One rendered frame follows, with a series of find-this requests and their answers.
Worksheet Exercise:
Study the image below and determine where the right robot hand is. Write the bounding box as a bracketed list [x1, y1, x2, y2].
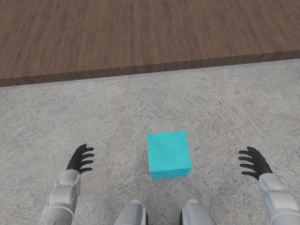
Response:
[238, 146, 273, 181]

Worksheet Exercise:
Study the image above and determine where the carton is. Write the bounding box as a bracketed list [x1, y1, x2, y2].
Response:
[146, 129, 192, 179]

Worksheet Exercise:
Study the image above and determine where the right robot shin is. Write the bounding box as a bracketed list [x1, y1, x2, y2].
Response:
[187, 199, 198, 204]

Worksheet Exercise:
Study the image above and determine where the left robot hand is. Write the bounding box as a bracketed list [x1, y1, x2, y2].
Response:
[67, 143, 94, 174]

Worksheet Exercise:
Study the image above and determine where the robot left thigh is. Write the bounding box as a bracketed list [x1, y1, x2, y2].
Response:
[114, 203, 146, 225]

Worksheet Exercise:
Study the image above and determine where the robot right forearm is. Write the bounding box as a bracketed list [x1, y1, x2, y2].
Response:
[258, 172, 300, 225]

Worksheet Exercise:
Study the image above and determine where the robot left forearm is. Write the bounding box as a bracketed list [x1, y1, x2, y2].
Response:
[38, 169, 81, 225]

